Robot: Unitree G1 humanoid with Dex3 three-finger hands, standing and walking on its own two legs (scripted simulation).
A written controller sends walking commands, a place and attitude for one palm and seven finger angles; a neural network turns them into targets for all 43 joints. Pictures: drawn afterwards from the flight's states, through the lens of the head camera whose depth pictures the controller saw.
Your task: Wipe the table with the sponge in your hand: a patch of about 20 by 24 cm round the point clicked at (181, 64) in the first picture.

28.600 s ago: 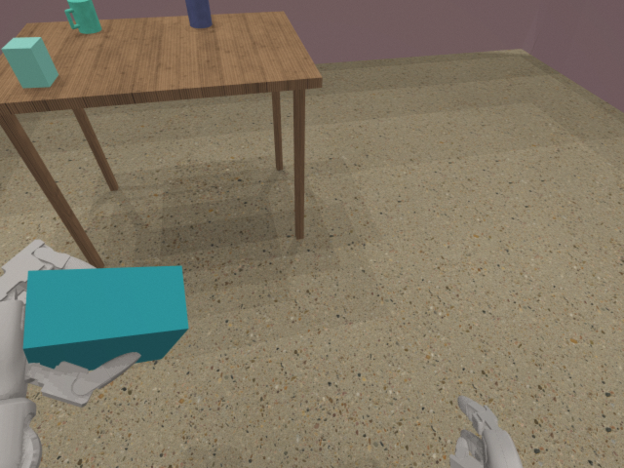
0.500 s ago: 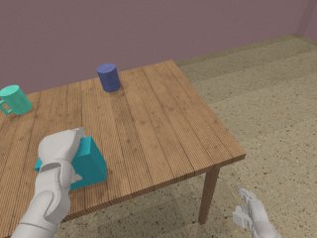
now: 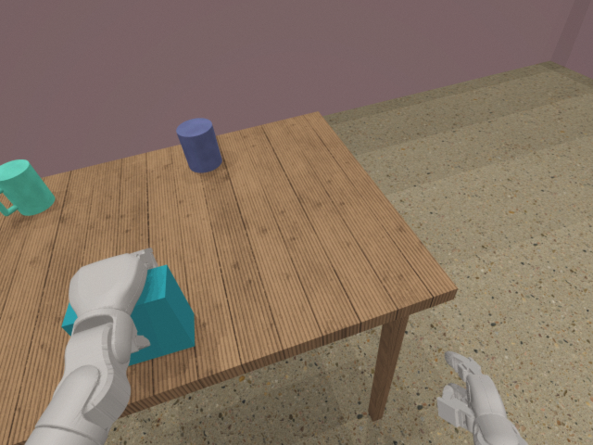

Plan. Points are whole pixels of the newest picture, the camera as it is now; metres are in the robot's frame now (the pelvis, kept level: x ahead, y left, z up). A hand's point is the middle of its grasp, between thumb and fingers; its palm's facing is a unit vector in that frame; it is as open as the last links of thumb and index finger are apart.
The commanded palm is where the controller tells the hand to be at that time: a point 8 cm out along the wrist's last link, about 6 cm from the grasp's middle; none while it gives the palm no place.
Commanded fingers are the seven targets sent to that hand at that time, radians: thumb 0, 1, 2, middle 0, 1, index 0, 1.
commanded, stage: lower the sponge onto the table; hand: left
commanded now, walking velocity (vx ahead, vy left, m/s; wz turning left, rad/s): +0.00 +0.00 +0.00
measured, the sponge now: (142, 327) +0.25 +0.28 +0.02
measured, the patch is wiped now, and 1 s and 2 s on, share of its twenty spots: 0.00 0.40 0.60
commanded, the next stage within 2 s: wipe forward along the first lane in 0.04 s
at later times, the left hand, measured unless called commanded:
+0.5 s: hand (128, 291) +0.28 +0.30 +0.06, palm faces -0.04 -0.04 -1.00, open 10.3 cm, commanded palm +0.26 +0.29 +0.10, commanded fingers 0.00 0.10 1.30 -1.20 -1.60 -1.20 -1.60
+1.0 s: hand (127, 265) +0.33 +0.32 +0.06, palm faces -0.08 -0.01 -1.00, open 10.3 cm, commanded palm +0.31 +0.32 +0.09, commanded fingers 0.00 0.10 1.30 -1.20 -1.60 -1.20 -1.60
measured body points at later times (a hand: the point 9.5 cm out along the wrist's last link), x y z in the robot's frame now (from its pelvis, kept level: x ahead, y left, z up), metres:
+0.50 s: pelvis -0.01 +0.00 +0.00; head -0.01 -0.04 +0.45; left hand +0.28 +0.29 +0.12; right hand +0.22 -0.22 -0.10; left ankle +0.01 +0.09 -0.74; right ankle +0.00 -0.07 -0.74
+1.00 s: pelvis -0.01 +0.00 -0.01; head +0.00 -0.03 +0.44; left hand +0.33 +0.32 +0.12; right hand +0.15 -0.26 -0.13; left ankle +0.01 +0.09 -0.74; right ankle +0.00 -0.07 -0.74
